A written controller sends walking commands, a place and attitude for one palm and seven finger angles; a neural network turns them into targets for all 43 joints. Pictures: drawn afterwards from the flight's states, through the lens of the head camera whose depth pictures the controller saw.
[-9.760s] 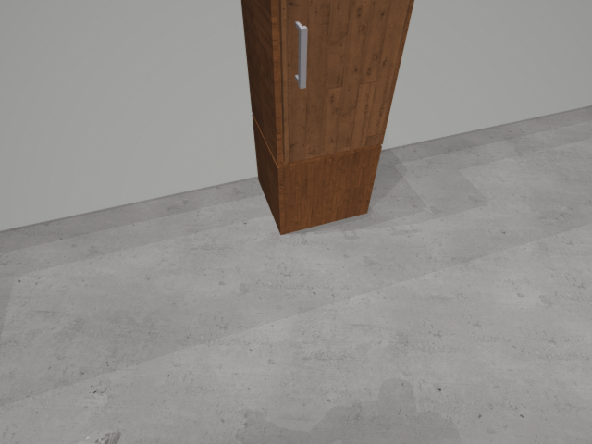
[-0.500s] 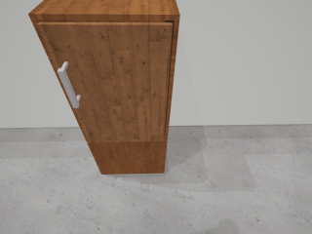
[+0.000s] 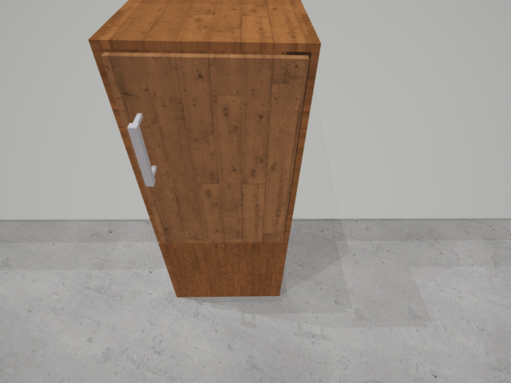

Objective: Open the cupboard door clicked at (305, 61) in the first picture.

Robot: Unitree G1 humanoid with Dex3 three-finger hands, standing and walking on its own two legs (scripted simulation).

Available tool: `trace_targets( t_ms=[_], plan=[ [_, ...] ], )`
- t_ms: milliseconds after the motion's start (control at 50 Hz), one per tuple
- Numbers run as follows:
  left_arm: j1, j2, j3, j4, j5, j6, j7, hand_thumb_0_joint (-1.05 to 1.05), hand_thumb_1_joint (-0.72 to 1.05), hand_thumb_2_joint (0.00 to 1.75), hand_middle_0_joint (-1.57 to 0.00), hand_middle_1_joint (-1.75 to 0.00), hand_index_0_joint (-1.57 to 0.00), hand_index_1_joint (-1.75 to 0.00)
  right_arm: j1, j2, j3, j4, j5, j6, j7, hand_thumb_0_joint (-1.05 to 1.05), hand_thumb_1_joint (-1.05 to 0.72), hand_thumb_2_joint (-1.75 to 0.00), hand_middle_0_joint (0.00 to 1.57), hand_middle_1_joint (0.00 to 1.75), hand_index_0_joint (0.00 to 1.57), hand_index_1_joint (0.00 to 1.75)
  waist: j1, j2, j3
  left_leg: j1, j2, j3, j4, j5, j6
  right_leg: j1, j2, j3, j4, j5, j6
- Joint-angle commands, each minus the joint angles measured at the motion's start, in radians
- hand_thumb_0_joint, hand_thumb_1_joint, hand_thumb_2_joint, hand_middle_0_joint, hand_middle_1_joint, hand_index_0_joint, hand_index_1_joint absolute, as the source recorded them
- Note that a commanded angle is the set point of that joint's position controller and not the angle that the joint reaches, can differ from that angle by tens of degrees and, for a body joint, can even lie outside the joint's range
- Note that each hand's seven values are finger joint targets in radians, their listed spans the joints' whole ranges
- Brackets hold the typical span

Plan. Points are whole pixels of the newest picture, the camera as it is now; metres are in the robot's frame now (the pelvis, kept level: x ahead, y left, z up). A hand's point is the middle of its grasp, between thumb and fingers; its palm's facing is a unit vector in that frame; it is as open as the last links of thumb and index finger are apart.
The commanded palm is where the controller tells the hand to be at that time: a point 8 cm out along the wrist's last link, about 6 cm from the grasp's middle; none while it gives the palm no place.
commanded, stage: shuffle to correct the standing spot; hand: left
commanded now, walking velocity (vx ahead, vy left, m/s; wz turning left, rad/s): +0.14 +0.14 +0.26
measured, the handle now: (144, 151) +0.57 +0.29 +0.04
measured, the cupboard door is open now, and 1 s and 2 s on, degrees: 0 0 0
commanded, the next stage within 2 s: come to a stop and stand still in 0.32 s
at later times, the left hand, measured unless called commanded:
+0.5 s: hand out of the picture +0.01 +0.22 -0.18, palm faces +0.09 -0.98 -0.17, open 7.4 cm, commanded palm none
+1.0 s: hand out of the picture +0.10 +0.23 -0.18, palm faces +0.12 -0.96 -0.25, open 7.2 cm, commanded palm none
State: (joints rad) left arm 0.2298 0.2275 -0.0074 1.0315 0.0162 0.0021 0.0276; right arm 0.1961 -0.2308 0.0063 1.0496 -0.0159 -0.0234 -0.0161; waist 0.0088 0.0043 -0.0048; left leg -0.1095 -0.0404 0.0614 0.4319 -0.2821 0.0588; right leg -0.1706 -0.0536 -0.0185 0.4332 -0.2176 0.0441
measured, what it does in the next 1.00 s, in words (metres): steps on the spot: right foot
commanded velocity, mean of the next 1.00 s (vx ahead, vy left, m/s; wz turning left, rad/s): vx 0.01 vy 0.03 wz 0.05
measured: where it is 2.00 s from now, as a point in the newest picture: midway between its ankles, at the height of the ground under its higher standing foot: outside the picture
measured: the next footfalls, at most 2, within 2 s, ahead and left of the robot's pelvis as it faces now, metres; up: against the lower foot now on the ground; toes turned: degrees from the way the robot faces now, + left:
right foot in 0.78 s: +0.14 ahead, -0.03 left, +0.00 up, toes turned +8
left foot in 1.08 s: +0.09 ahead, +0.20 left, +0.00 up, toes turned +5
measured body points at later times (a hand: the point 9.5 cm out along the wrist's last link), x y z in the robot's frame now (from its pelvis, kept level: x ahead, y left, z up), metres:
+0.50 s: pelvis +0.04 +0.05 +0.00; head +0.05 +0.06 +0.45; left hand +0.00 +0.27 -0.17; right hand +0.01 -0.18 -0.15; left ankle -0.02 +0.08 -0.74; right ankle +0.03 -0.09 -0.67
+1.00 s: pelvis +0.06 +0.05 -0.01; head +0.08 +0.04 +0.44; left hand +0.09 +0.28 -0.16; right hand +0.12 -0.18 -0.17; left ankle +0.02 +0.17 -0.71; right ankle +0.12 -0.05 -0.74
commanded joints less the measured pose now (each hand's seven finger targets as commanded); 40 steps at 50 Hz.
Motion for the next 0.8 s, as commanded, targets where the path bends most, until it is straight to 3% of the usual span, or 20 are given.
trace_targets(
  t_ms=[0, 60, 140, 200, 220, 240, 280, 300, 320, 340, 360, 400, 440, 480, 580, 680, 720, 740, 760, 780],
  plan=[
    [0.056, 0.081, 0.021, -0.019, -0.001, -0.009, 0.010, 0.00, 0.90, 0.90, -0.20, -0.30, -0.20, -0.30, 0.045, -0.110, -0.028, -0.021, 0.000, 0.001, -0.001, 0.00, -0.90, -0.90, 0.20, 0.30, 0.20, 0.30, -0.004, -0.005, 0.051, -0.105, 0.140, -0.122, -0.110, 0.129, -0.022, 0.032, -0.066, 0.036, -0.037, 0.102, -0.036],
    [0.077, 0.089, 0.038, -0.028, 0.007, 0.003, 0.005, 0.00, 0.90, 0.90, -0.20, -0.30, -0.20, -0.30, 0.061, -0.123, -0.037, -0.031, -0.003, 0.018, 0.003, 0.00, -0.90, -0.90, 0.20, 0.30, 0.20, 0.30, 0.002, 0.032, 0.088, -0.169, 0.140, -0.149, -0.115, -0.080, -0.001, -0.008, -0.061, 0.014, 0.005, -0.057, -0.047],
    [0.112, 0.096, 0.059, -0.043, 0.013, 0.007, -0.002, 0.00, 0.90, 0.90, -0.20, -0.30, -0.20, -0.30, 0.076, -0.123, -0.047, -0.064, -0.006, 0.033, 0.006, 0.00, -0.90, -0.90, 0.20, 0.30, 0.20, 0.30, 0.012, -0.008, 0.147, -0.288, 0.114, -0.162, -0.059, -0.249, 0.015, -0.037, -0.089, 0.054, -0.002, -0.217, -0.075],
    [0.184, 0.129, 0.084, -0.033, 0.010, -0.002, 0.007, 0.00, 0.90, 0.90, -0.20, -0.30, -0.20, -0.30, 0.098, -0.073, -0.044, -0.082, -0.004, 0.031, 0.007, 0.00, -0.90, -0.90, 0.20, 0.30, 0.20, 0.30, 0.030, -0.179, 0.097, -0.371, 0.032, -0.043, 0.193, -0.166, -0.015, 0.047, -0.248, 0.254, -0.117, -0.307, -0.157],
    [0.202, 0.145, 0.093, -0.031, 0.009, -0.006, 0.013, 0.00, 0.90, 0.90, -0.20, -0.30, -0.20, -0.30, 0.099, -0.059, -0.045, -0.085, -0.005, 0.030, 0.006, 0.00, -0.90, -0.90, 0.20, 0.30, 0.20, 0.30, 0.032, -0.235, 0.078, -0.362, 0.034, -0.014, 0.274, -0.152, -0.026, 0.047, -0.315, 0.314, -0.159, -0.289, -0.192],
    [0.196, 0.143, 0.098, -0.034, 0.011, -0.011, 0.018, 0.00, 0.90, 0.90, -0.20, -0.30, -0.20, -0.30, 0.096, -0.047, -0.044, -0.089, -0.004, 0.024, 0.008, 0.00, -0.90, -0.90, 0.20, 0.30, 0.20, 0.30, 0.027, -0.220, 0.085, -0.346, 0.055, -0.026, 0.272, -0.170, -0.029, 0.024, -0.338, 0.323, -0.153, -0.222, -0.211],
    [0.143, 0.123, 0.095, -0.043, 0.013, -0.011, 0.014, 0.00, 0.90, 0.90, -0.20, -0.30, -0.20, -0.30, 0.181, -0.022, -0.041, -0.059, -0.001, 0.010, 0.012, 0.00, -0.90, -0.90, 0.20, 0.30, 0.20, 0.30, -0.028, -0.134, 0.067, -0.132, 0.056, -0.008, 0.074, -0.095, -0.024, -0.103, -0.261, 0.164, -0.030, -0.105, -0.162],
    [0.115, 0.081, 0.089, -0.053, 0.010, -0.002, 0.009, 0.00, 0.90, 0.90, -0.20, -0.30, -0.20, -0.30, 0.265, -0.042, -0.047, -0.027, -0.003, 0.006, 0.012, 0.00, -0.90, -0.90, 0.20, 0.30, 0.20, 0.30, -0.060, -0.002, 0.058, -0.017, 0.096, -0.078, -0.010, -0.041, -0.008, -0.200, -0.143, 0.029, 0.109, -0.165, -0.110],
    [0.097, 0.006, 0.073, -0.068, 0.011, 0.011, 0.005, 0.00, 0.90, 0.90, -0.20, -0.30, -0.20, -0.30, 0.357, -0.129, -0.070, 0.004, -0.013, 0.002, 0.010, 0.00, -0.90, -0.90, 0.20, 0.30, 0.20, 0.30, -0.091, 0.321, 0.078, 0.090, 0.286, -0.369, -0.156, -0.006, 0.033, -0.395, 0.007, -0.123, 0.401, -0.308, -0.039],
    [0.025, -0.011, 0.058, -0.088, 0.019, 0.008, 0.013, 0.00, 0.90, 0.90, -0.20, -0.30, -0.20, -0.30, 0.413, -0.122, -0.066, 0.030, -0.012, 0.002, -0.009, 0.00, -0.90, -0.90, 0.20, 0.30, 0.20, 0.30, -0.115, 0.296, 0.167, 0.078, 0.342, -0.474, -0.241, 0.119, 0.051, -0.513, 0.021, -0.055, 0.581, -0.370, -0.044],
    [0.023, -0.011, 0.063, -0.080, 0.014, 0.000, 0.010, 0.00, 0.90, 0.90, -0.20, -0.30, -0.20, -0.30, 0.379, -0.092, -0.052, 0.029, -0.010, -0.003, -0.020, 0.00, -0.90, -0.90, 0.20, 0.30, 0.20, 0.30, -0.084, 0.133, 0.190, 0.076, 0.350, -0.441, -0.209, 0.249, 0.084, -0.531, -0.022, -0.003, 0.657, -0.293, -0.061],
    [0.069, -0.025, 0.063, -0.038, 0.009, -0.014, -0.005, 0.00, 0.90, 0.90, -0.20, -0.30, -0.20, -0.30, 0.308, -0.052, -0.033, 0.010, -0.008, -0.025, -0.026, 0.00, -0.90, -0.90, 0.20, 0.30, 0.20, 0.30, -0.040, 0.027, 0.130, 0.107, 0.298, -0.295, -0.171, 0.494, 0.100, -0.481, -0.049, -0.013, 0.695, -0.170, -0.048],
    [0.093, -0.043, 0.056, -0.016, 0.005, -0.009, -0.006, 0.00, 0.90, 0.90, -0.20, -0.30, -0.20, -0.30, 0.302, -0.035, -0.029, 0.017, -0.002, -0.040, -0.035, 0.00, -0.90, -0.90, 0.20, 0.30, 0.20, 0.30, -0.024, 0.025, 0.090, 0.126, 0.264, -0.206, -0.154, 0.757, 0.072, -0.434, -0.036, -0.029, 0.655, -0.128, -0.030],
    [0.111, -0.058, 0.051, -0.007, 0.001, 0.003, 0.001, 0.00, 0.90, 0.90, -0.20, -0.30, -0.20, -0.30, 0.301, -0.016, -0.024, 0.030, 0.001, -0.042, -0.045, 0.00, -0.90, -0.90, 0.20, 0.30, 0.20, 0.30, -0.009, 0.042, 0.078, 0.122, 0.254, -0.163, -0.144, 0.898, 0.037, -0.400, -0.019, -0.027, 0.604, -0.089, -0.023],
    [0.081, -0.067, 0.044, -0.013, -0.005, 0.020, 0.023, 0.00, 0.90, 0.90, -0.20, -0.30, -0.20, -0.30, 0.268, 0.009, -0.034, 0.049, 0.002, -0.022, -0.058, 0.00, -0.90, -0.90, 0.20, 0.30, 0.20, 0.30, -0.005, 0.088, 0.079, 0.093, 0.237, -0.118, -0.104, 1.029, -0.004, -0.273, 0.017, -0.053, 0.365, -0.025, -0.035],
    [0.076, -0.042, 0.049, -0.049, -0.001, 0.015, 0.040, 0.00, 0.90, 0.90, -0.20, -0.30, -0.20, -0.30, 0.268, 0.006, -0.064, 0.052, 0.004, 0.005, -0.054, 0.00, -0.90, -0.90, 0.20, 0.30, 0.20, 0.30, 0.003, 0.071, 0.073, 0.095, 0.255, -0.143, 0.010, 1.160, 0.007, -0.165, 0.041, -0.071, 0.207, -0.036, -0.066],
    [0.142, -0.022, 0.054, -0.046, 0.001, 0.007, 0.043, 0.00, 0.90, 0.90, -0.20, -0.30, -0.20, -0.30, 0.249, 0.007, -0.074, 0.041, 0.011, 0.010, -0.049, 0.00, -0.90, -0.90, 0.20, 0.30, 0.20, 0.30, 0.034, 0.063, 0.051, 0.070, 0.226, -0.141, 0.107, 1.106, -0.018, -0.075, 0.034, -0.057, 0.096, 0.083, -0.081],
    [0.186, -0.010, 0.059, -0.037, 0.002, 0.000, 0.045, 0.00, 0.90, 0.90, -0.20, -0.30, -0.20, -0.30, 0.243, 0.011, -0.078, 0.029, 0.015, 0.012, -0.048, 0.00, -0.90, -0.90, 0.20, 0.30, 0.20, 0.30, 0.048, 0.037, 0.025, 0.012, 0.187, -0.140, 0.199, 1.008, -0.046, 0.016, -0.005, -0.008, 0.053, 0.268, -0.109],
    [0.233, 0.033, 0.072, -0.026, 0.003, -0.006, 0.050, 0.00, 0.90, 0.90, -0.20, -0.30, -0.20, -0.30, 0.245, 0.025, -0.085, 0.014, 0.019, 0.015, -0.045, 0.00, -0.90, -0.90, 0.20, 0.30, 0.20, 0.30, 0.050, -0.062, -0.023, -0.111, 0.097, -0.092, 0.375, 0.716, -0.082, 0.118, -0.138, 0.137, 0.091, 0.683, -0.191],
    [0.243, 0.062, 0.079, -0.020, 0.001, -0.016, 0.049, 0.00, 0.90, 0.90, -0.20, -0.30, -0.20, -0.30, 0.224, 0.057, -0.084, -0.007, 0.023, 0.020, -0.037, 0.00, -0.90, -0.90, 0.20, 0.30, 0.20, 0.30, 0.041, -0.133, -0.067, -0.243, -0.015, -0.026, 0.574, -0.103, -0.101, 0.185, -0.332, 0.290, 0.044, 1.019, -0.319]
  ],
)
